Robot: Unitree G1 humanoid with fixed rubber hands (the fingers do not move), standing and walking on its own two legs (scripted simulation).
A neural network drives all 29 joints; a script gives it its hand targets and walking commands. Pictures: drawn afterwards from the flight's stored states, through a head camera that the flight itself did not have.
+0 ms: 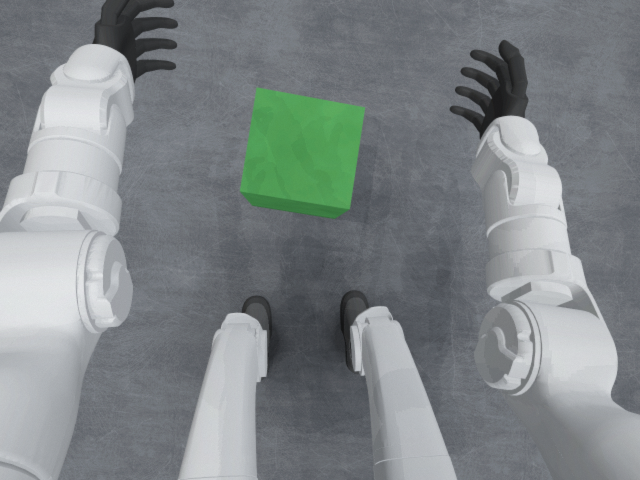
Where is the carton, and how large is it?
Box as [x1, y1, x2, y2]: [240, 88, 364, 218]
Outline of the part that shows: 256,88 240,191 252,205 332,218 349,209 364,107 262,88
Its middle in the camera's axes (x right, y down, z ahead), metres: -0.04 -0.16 +0.86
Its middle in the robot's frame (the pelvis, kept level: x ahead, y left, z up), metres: +0.54 -0.02 -0.53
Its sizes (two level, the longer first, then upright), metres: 0.210 0.200 0.250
